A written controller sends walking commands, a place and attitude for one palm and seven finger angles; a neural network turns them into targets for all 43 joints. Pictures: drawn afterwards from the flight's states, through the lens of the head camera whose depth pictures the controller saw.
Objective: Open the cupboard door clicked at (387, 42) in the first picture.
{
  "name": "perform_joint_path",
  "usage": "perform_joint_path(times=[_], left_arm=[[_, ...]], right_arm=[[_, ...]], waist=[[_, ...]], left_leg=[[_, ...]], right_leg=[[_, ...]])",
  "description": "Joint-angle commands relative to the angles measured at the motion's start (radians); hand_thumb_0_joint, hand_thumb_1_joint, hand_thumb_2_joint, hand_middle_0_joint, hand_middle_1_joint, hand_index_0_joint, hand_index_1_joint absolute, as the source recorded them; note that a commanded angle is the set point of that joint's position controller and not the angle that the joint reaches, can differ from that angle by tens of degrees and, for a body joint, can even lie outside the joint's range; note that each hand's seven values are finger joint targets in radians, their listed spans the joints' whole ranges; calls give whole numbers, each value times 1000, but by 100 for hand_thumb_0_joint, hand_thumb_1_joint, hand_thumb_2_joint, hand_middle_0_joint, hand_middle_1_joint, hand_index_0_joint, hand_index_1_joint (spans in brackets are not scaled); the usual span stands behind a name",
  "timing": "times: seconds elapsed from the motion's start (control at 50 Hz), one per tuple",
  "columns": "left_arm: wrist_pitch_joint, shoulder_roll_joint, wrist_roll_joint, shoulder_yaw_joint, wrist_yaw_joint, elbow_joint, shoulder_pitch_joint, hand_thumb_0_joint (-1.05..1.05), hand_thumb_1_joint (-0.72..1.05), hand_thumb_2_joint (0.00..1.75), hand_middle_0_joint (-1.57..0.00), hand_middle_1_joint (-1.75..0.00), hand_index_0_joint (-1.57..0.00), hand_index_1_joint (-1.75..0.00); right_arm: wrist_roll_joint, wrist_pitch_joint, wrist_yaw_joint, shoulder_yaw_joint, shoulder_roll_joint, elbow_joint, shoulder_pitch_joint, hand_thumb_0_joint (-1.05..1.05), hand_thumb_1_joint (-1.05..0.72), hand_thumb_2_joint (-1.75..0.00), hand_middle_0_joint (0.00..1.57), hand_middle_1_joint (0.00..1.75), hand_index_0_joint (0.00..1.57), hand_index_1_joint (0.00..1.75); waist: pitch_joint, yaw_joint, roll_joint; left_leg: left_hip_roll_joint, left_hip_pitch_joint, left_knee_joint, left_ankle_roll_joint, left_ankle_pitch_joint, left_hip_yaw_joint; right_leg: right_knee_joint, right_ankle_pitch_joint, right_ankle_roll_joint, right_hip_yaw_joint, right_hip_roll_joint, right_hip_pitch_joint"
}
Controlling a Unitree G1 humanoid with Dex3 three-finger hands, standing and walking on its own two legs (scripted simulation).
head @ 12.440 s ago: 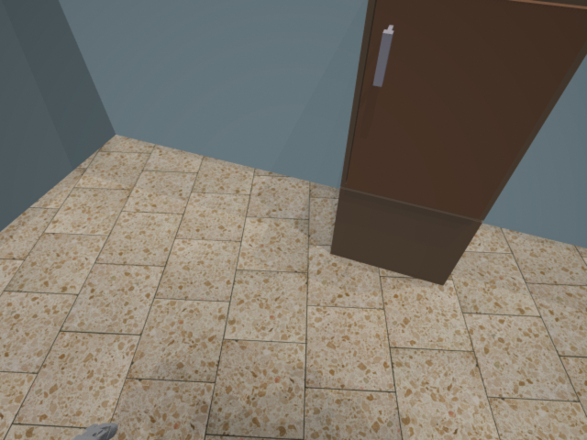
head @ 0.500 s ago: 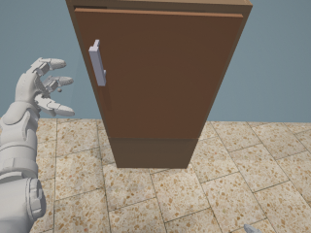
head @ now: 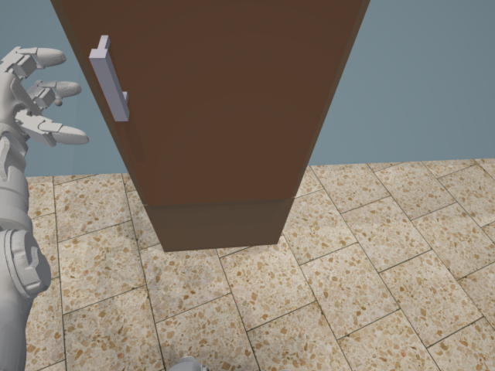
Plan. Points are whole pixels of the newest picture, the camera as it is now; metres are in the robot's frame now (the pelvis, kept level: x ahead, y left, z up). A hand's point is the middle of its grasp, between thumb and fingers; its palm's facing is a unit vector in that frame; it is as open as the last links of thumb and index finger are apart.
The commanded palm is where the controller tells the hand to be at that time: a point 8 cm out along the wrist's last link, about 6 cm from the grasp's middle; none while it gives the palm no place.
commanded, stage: move the hooked fingers beside the handle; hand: left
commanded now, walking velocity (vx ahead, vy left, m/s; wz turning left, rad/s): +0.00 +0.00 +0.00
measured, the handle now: (113, 80) +0.55 +0.20 +0.14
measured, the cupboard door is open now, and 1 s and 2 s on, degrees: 0 0 0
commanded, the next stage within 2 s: slide the fingers in behind the handle in 1.30 s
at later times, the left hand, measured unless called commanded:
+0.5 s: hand (58, 103) +0.49 +0.26 +0.15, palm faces +0.04 -1.00 +0.01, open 14.0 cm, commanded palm +0.46 +0.31 +0.14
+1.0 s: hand (71, 100) +0.50 +0.25 +0.14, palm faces +0.04 -1.00 +0.01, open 14.0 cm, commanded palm +0.47 +0.30 +0.14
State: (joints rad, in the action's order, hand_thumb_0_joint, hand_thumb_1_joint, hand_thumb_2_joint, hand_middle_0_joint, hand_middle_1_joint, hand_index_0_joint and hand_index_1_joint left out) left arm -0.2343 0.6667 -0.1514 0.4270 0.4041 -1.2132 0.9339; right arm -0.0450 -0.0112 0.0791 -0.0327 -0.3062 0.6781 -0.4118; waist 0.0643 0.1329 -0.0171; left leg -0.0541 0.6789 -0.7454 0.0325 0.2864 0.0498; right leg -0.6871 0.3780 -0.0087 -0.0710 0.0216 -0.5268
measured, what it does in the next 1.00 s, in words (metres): stands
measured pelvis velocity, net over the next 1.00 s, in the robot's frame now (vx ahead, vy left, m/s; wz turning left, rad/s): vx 0.01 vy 0.00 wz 0.00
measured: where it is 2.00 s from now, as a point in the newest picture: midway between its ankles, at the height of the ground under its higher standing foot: outside the picture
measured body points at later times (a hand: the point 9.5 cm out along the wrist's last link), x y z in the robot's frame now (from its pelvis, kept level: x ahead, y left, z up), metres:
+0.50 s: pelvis +0.02 +0.00 +0.00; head +0.09 +0.02 +0.44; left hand +0.48 +0.32 +0.15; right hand +0.05 -0.27 -0.11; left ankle +0.04 +0.10 -0.71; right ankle -0.03 -0.12 -0.71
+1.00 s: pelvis +0.01 +0.00 +0.00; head +0.09 +0.01 +0.44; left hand +0.49 +0.30 +0.15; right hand +0.02 -0.28 -0.11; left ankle +0.04 +0.10 -0.71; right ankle -0.03 -0.12 -0.71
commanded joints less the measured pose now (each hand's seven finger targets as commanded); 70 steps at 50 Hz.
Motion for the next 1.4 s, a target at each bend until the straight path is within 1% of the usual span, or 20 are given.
perform_joint_path(times=[0.0, 0.12, 0.22, 0.32, 0.36, 0.4, 0.44, 0.52, 0.56, 0.64, 0.66, 0.7, 0.76, 0.8, 1.0, 1.1, 1.16, 1.24, 1.28, 1.38], left_arm=[[-47, 325, -1, 46, -8, 145, 476, 0, -50, 30, -30, -120, -30, -120], [-79, 373, 7, 98, 1, 243, 412, 0, -50, 30, -30, -120, -30, -120], [-51, 316, -17, 79, 14, 239, 358, 0, -50, 30, -30, -120, -30, -120], [-65, 348, -19, 124, 2, 342, 337, 0, -50, 30, -30, -120, -30, -120], [-72, 285, -30, 83, 3, 391, 320, 0, -50, 30, -30, -120, -30, -120], [-52, 235, -43, 53, 7, 362, 306, 0, -50, 30, -30, -120, -30, -120], [-33, 243, -52, 63, 9, 329, 291, 0, -50, 30, -30, -120, -30, -120], [-26, 218, -39, 36, -5, 351, 317, 0, -50, 30, -30, -120, -30, -120], [-34, 212, -43, 30, -15, 332, 347, 0, -50, 30, -30, -120, -30, -120], [-55, 232, -33, 26, -25, 315, 425, 0, -50, 30, -30, -120, -30, -120], [-58, 254, -24, 41, -27, 296, 408, 0, -50, 30, -30, -120, -30, -120], [-66, 218, -18, -5, -23, 288, 452, 0, -50, 30, -30, -120, -30, -120], [-72, 229, -23, 6, -22, 267, 460, 0, -50, 30, -30, -120, -30, -120], [-57, 207, -22, -20, -21, 220, 476, 0, -50, 30, -30, -120, -30, -120], [-72, 358, 7, 85, -29, 197, 426, 0, -50, 30, -30, -120, -30, -120], [-84, 371, -3, 105, -9, 237, 392, 0, -50, 30, -30, -120, -30, -120], [-83, 331, -17, 89, 5, 273, 363, 0, -50, 30, -30, -120, -30, -120], [-60, 296, -38, 78, 15, 256, 315, 0, -50, 30, -30, -120, -30, -120], [-55, 335, -34, 107, 16, 263, 298, 0, -50, 30, -30, -120, -30, -120], [-74, 291, -38, 69, 10, 308, 341, 0, -50, 30, -30, -120, -30, -120]], right_arm=[[6, -12, 11, 64, -185, -68, -118, 0, -90, -90, 20, 30, 20, 30], [13, 14, -1, 74, -182, -98, -139, 0, -90, -90, 20, 30, 20, 30], [8, 36, -6, 78, -177, -105, -135, 0, -90, -90, 20, 30, 20, 30], [9, 40, -9, 84, -171, -114, -129, 0, -90, -90, 20, 30, 20, 30], [5, 40, -14, 84, -163, -120, -114, 0, -90, -90, 20, 30, 20, 30], [4, 41, -17, 84, -162, -115, -108, 0, -90, -90, 20, 30, 20, 30], [2, 43, -12, 82, -166, -116, -104, 0, -90, -90, 20, 30, 20, 30], [2, 40, -12, 79, -160, -126, -84, 0, -90, -90, 20, 30, 20, 30], [1, 39, -9, 74, -161, -124, -78, 0, -90, -90, 20, 30, 20, 30], [3, 33, -2, 68, -162, -113, -73, 0, -90, -90, 20, 30, 20, 30], [2, 32, -3, 67, -164, -116, -69, 0, -90, -90, 20, 30, 20, 30], [1, 27, 0, 64, -161, -110, -62, 0, -90, -90, 20, 30, 20, 30], [3, 21, 3, 63, -166, -103, -72, 0, -90, -90, 20, 30, 20, 30], [2, 20, 5, 61, -167, -95, -76, 0, -90, -90, 20, 30, 20, 30], [7, 30, 1, 64, -178, -103, -116, 0, -90, -90, 20, 30, 20, 30], [6, 41, 0, 70, -177, -108, -128, 0, -90, -90, 20, 30, 20, 30], [4, 45, -3, 75, -172, -113, -124, 0, -90, -90, 20, 30, 20, 30], [4, 48, -3, 75, -171, -114, -123, 0, -90, -90, 20, 30, 20, 30], [3, 50, -3, 77, -174, -116, -118, 0, -90, -90, 20, 30, 20, 30], [2, 45, -3, 76, -169, -116, -101, 0, -90, -90, 20, 30, 20, 30]], waist=[[338, 20, -80], [469, -18, -157], [401, -12, -113], [469, -33, -156], [476, -27, -182], [423, -18, -141], [385, -20, -107], [384, -22, -122], [363, -7, -77], [355, 7, -95], [377, -5, -110], [354, 16, -129], [384, 13, -124], [345, 30, -100], [407, -2, -92], [436, -12, -113], [445, -14, -132], [377, -12, -97], [390, -26, -109], [387, -7, -137]], left_leg=[[20, -363, 47, 17, -182, -89], [15, -448, 21, 7, -336, -84], [14, -428, 25, 14, -332, -75], [14, -493, 11, 10, -441, -76], [10, -539, 5, 7, -496, -80], [8, -521, 12, 7, -461, -85], [12, -483, 18, 12, -431, -80], [13, -493, 26, 6, -400, -88], [16, -468, 24, 12, -368, -85], [21, -447, 23, 14, -311, -87], [21, -449, 22, 11, -304, -87], [19, -452, 25, 7, -269, -94], [16, -461, 22, 6, -271, -103], [16, -428, 26, 9, -233, -103], [20, -356, 18, 15, -242, -84], [19, -387, 16, 15, -288, -76], [20, -420, 15, 17, -321, -70], [21, -400, 23, 21, -321, -67], [22, -398, 24, 19, -328, -65], [17, -444, 20, 14, -308, -76]], right_leg=[[98, -225, 7, 51, 26, -74], [61, -338, -1, 42, 36, -42], [73, -346, 3, 34, 44, -53], [57, -427, -3, 34, 45, -18], [55, -440, -3, 31, 50, -40], [63, -413, -3, 23, 51, -57], [67, -409, -6, 23, 47, -38], [66, -379, -4, 24, 40, -56], [68, -376, -2, 28, 39, -53], [71, -340, -3, 37, 31, -55], [67, -333, -2, 40, 31, -57], [74, -293, -2, 40, 29, -90], [68, -284, -4, 37, 30, -93], [76, -259, 0, 38, 28, -109], [62, -297, 5, 51, 32, -32], [61, -339, 3, 49, 40, -14], [64, -366, 3, 45, 45, -18], [73, -367, 1, 38, 46, -25], [69, -383, 1, 43, 42, -10], [70, -334, -2, 40, 44, -62]])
